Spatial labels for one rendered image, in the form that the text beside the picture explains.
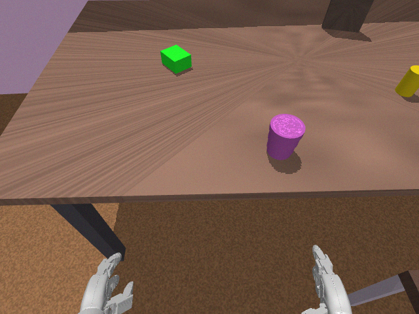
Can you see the left robot hand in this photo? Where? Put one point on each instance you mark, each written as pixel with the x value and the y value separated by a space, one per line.
pixel 99 288

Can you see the chair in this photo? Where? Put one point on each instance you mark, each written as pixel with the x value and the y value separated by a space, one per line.
pixel 407 281

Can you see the table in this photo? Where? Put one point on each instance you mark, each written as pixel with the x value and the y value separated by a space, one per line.
pixel 107 122

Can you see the right robot hand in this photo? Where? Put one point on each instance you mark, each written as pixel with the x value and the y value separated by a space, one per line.
pixel 329 287

